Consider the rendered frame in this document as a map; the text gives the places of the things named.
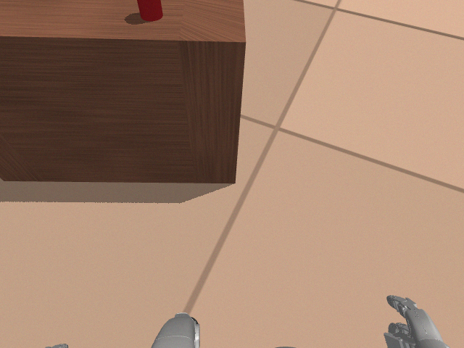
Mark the bottle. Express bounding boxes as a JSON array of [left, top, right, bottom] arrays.
[[137, 0, 163, 21]]

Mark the right robot hand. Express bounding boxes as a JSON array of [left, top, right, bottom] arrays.
[[384, 295, 443, 348]]

